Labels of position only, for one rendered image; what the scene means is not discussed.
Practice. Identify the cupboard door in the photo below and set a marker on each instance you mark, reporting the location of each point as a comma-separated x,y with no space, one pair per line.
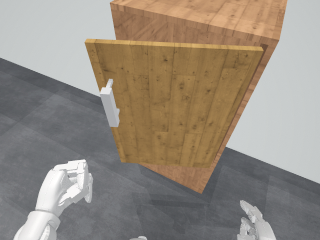
175,100

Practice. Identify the left robot hand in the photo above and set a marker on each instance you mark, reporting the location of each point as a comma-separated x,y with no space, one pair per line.
52,196

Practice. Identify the right robot hand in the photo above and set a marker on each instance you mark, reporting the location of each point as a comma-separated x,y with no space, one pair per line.
260,230

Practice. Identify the handle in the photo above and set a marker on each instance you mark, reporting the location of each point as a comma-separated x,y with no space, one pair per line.
108,101

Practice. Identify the robot left forearm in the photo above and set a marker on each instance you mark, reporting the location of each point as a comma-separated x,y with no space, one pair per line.
40,225

